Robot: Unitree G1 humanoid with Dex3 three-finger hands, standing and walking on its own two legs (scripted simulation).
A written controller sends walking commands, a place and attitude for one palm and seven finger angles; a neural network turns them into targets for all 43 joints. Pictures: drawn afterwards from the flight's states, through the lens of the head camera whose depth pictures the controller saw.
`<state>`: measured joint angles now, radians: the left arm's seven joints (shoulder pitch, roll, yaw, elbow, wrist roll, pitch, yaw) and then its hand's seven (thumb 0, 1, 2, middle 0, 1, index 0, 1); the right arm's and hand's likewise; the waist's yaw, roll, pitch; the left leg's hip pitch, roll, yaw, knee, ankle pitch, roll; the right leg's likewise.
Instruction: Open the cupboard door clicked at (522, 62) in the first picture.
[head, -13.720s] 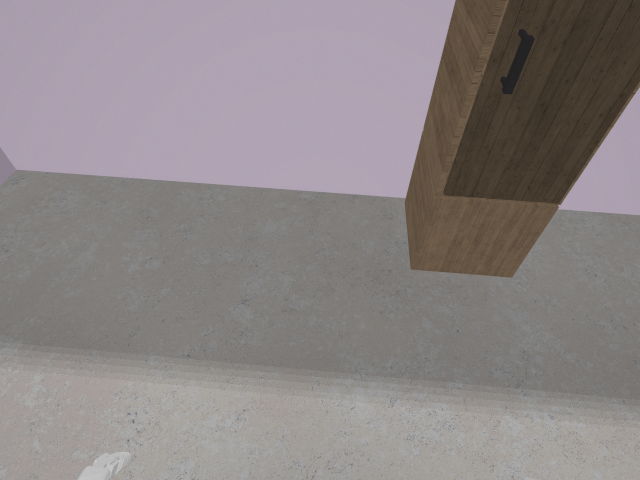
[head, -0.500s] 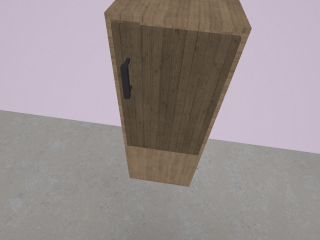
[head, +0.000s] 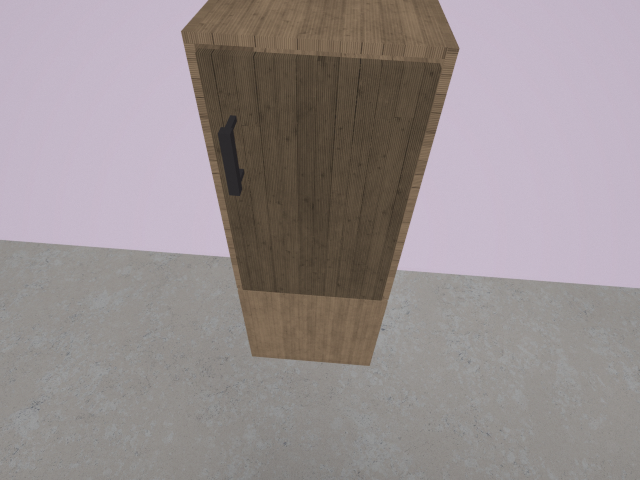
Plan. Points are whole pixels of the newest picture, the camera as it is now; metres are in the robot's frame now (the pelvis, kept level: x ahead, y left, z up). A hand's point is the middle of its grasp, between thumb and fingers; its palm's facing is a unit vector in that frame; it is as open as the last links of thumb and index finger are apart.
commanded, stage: come to a stop and stand still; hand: left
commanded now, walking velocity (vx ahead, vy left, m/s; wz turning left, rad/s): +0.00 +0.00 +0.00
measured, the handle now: (233, 156) +0.59 +0.18 +0.09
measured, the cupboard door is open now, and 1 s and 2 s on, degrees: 0 0 0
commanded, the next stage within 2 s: look again from close up in 0.20 s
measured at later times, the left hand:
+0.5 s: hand out of the picture -0.01 +0.17 -0.18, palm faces +0.02 -0.98 -0.18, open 7.4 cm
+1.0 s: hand out of the picture +0.12 +0.21 -0.14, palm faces +0.15 -0.97 -0.20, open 7.4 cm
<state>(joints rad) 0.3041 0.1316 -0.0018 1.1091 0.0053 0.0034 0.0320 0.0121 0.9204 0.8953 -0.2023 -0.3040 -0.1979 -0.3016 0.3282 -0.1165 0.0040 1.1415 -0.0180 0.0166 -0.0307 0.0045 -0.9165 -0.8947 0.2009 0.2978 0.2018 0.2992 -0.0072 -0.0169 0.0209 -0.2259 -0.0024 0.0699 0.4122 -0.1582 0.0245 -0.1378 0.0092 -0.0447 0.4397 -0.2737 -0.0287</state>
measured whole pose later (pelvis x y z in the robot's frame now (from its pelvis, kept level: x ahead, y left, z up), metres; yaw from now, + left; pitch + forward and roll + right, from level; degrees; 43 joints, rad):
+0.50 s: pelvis +0.01 +0.02 -0.01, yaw +0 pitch +0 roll -1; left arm 0.36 0.10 -0.02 1.10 0.01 -0.03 0.04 0.01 0.91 0.90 -0.20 -0.30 -0.20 -0.30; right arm 0.32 -0.15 0.00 1.07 -0.02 -0.01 -0.02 0.02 -0.93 -0.89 0.20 0.30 0.20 0.30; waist -0.02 0.04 0.01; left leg -0.30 0.00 0.07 0.55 -0.25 0.05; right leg -0.18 0.00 -0.05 0.52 -0.33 -0.01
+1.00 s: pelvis +0.03 +0.03 -0.01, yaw -1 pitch +1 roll +1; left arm 0.42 0.18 0.04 0.53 -0.06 0.05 0.06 0.02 0.90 0.89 -0.21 -0.31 -0.20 -0.31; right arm 0.29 -0.18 0.02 0.95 0.01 -0.13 -0.05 0.01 -0.91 -0.89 0.20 0.30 0.20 0.30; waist 0.01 -0.03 0.03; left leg -0.25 -0.04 0.10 0.48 -0.25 0.06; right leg -0.19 -0.03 -0.02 0.55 -0.34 -0.01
